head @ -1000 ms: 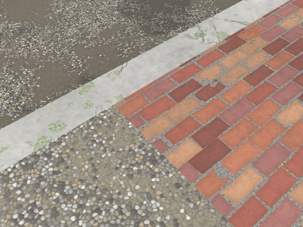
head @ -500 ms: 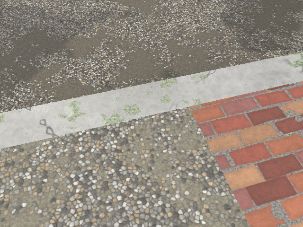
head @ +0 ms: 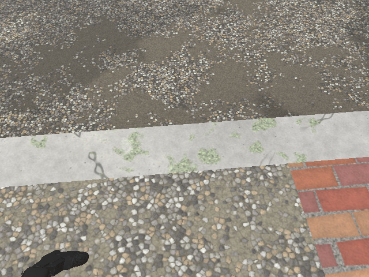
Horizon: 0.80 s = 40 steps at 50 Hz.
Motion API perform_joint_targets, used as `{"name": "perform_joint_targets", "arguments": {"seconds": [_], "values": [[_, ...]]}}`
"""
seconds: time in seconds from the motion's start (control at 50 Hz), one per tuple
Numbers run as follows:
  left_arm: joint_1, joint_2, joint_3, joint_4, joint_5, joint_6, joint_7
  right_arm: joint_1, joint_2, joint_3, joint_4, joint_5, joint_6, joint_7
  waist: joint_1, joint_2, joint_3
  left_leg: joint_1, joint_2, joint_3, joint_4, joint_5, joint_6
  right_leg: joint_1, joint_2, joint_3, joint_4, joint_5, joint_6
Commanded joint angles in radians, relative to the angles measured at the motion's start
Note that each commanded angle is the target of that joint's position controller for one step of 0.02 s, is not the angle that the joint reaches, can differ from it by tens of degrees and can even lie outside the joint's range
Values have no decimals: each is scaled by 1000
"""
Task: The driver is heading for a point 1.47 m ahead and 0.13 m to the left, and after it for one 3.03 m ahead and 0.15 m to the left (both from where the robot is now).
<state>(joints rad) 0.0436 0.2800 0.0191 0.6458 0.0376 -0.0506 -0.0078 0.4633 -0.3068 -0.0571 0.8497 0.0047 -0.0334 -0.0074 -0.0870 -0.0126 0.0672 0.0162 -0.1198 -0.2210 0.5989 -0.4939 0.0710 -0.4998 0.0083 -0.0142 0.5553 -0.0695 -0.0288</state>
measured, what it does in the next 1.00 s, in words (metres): walks ahead: left foot, then right foot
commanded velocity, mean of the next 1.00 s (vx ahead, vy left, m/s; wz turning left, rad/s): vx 0.22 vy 0.00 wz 0.18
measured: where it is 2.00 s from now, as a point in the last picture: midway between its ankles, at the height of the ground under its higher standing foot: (150, 203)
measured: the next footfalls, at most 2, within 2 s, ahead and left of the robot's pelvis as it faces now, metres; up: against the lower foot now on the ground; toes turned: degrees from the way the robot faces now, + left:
left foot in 0.40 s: +0.15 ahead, +0.11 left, +0.00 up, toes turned +6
right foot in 0.80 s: +0.20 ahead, -0.09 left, +0.00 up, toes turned +5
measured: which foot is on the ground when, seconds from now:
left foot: down 0.00-0.00, up 0.02-0.38, down 0.40-0.80, up 0.82-1.00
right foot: down 0.00-0.40, up 0.42-0.78, down 0.80-1.00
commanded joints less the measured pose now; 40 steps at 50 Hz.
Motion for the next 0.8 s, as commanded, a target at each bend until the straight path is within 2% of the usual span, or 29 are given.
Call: {"name": "perform_joint_targets", "arguments": {"seconds": [0.02,0.04,0.06,0.08,0.1,0.12,0.16,0.2,0.26,0.3,0.32,0.36,0.38,0.4,0.42,0.44,0.46,0.48,0.5,0.52,0.54,0.58,0.68,0.72,0.76,0.78,0.8], "values": [[350,292,82,-4,-1,-1,27,86,-84,-22,-131,23,-9,-16,115,-303,-497,-485,-69,83,733,-145,-31,782,-533,653,-93,586,-210],[263,192,64,-26,-24,12,24,57,-137,-32,-86,-13,15,-19,89,-132,-380,-500,24,77,768,-52,-28,634,-466,540,-126,448,-203],[199,105,38,-29,-28,14,26,-16,-135,-34,-88,-21,26,-7,89,-79,-240,-511,50,112,735,2,-37,503,-398,380,-154,377,-187],[170,71,25,-22,-20,16,26,-43,-110,-31,-90,-23,35,3,77,-67,-174,-504,77,126,699,31,-48,419,-344,284,-191,361,-172],[173,69,21,-7,-22,11,31,-61,-87,-28,-93,-30,48,14,74,-104,-129,-492,94,131,660,43,-59,356,-312,217,-219,392,-175],[178,81,24,7,-20,5,29,-50,-66,-22,-88,-33,60,23,67,-122,-114,-459,84,145,650,56,-66,302,-293,163,-234,447,-182],[191,92,28,29,-15,-10,22,-61,-49,-16,-95,-29,66,30,54,-105,-136,-437,68,144,586,74,-68,284,-291,115,-236,544,-200],[172,97,28,39,-12,-12,18,-87,-37,-8,-103,-31,71,33,42,-105,-149,-428,71,154,481,99,-67,271,-289,73,-240,525,-202],[151,99,27,52,-14,1,12,-158,-15,12,-123,-32,79,39,53,-140,-149,-350,92,194,270,174,-62,225,-260,16,-247,383,-181],[172,116,33,67,-14,15,7,-201,-21,18,-131,-31,81,39,74,-153,-148,-304,89,218,173,179,-63,218,-259,25,-238,261,-178],[184,124,35,75,-16,24,6,-214,-25,19,-132,-31,80,38,82,-147,-145,-281,87,229,127,178,-61,213,-262,38,-229,181,-175],[176,126,35,81,-26,42,6,-204,-18,24,-124,-38,71,33,60,-105,-126,-168,80,246,-43,247,-41,150,-247,45,-180,-8,-139],[193,107,29,88,-20,48,6,-208,-26,26,-122,-42,63,29,57,-62,-109,-111,95,209,-151,280,-29,109,-224,43,-150,-92,-93],[231,56,16,86,-12,51,0,-216,-66,25,-134,-53,50,19,74,88,-105,-88,253,10,-302,289,-11,79,-161,-12,-40,-204,-29],[294,-8,-4,69,-28,58,0,-288,-141,16,-166,-41,48,8,130,269,-94,-195,448,-211,-387,348,84,81,-27,-84,26,-402,22],[251,61,12,95,-31,79,11,-263,-102,17,-142,-38,45,-1,67,205,-72,-295,434,-193,-391,265,146,163,-46,-9,113,-449,23],[237,66,17,88,-37,86,10,-297,-68,31,-132,-39,42,-5,96,198,-47,-309,393,-148,-391,272,142,168,-38,11,125,-421,18],[243,66,18,99,-26,84,7,-288,-59,33,-113,-38,40,-7,96,191,-63,-268,349,-108,-406,178,126,154,-29,5,143,-398,15],[246,84,27,106,-11,79,3,-253,-86,22,-94,-36,40,-9,84,213,-63,-208,322,-99,-421,99,121,101,-13,-19,197,-383,11],[253,99,33,116,1,74,-2,-224,-87,19,-80,-32,40,-10,74,196,-64,-156,319,-103,-431,60,129,51,-13,-18,245,-383,10],[245,97,36,120,4,69,-6,-200,-82,18,-69,-28,37,-8,68,160,-61,-118,327,-116,-441,36,139,9,-15,-14,273,-384,10],[214,74,34,115,-2,56,-14,-176,-78,13,-47,-23,25,-6,62,125,-43,-75,334,-119,-455,31,153,-40,-27,-8,272,-361,12],[172,44,30,111,-7,33,-18,-167,-89,-7,-12,-23,-3,-1,58,133,-43,-115,325,-83,-454,45,168,46,-22,-28,123,-351,2],[193,41,30,119,-13,29,-13,-182,-99,-16,-7,-20,-5,5,75,130,-38,-200,319,-63,-441,30,165,162,-8,-47,19,-333,-15],[284,29,30,161,-12,23,-3,-216,-101,-22,-6,-10,-1,10,132,85,-36,-358,280,-16,-370,-27,133,390,22,-86,-143,-197,-34],[361,49,37,191,-10,14,4,-229,-70,-15,-11,-13,-3,9,164,42,-53,-484,238,14,-279,-68,105,550,5,-40,-164,-229,-43],[466,110,48,209,-1,3,15,-282,-1,4,-41,-21,-10,11,215,-101,-60,-634,158,107,-55,-70,57,658,-176,201,-297,-445,-71]]}}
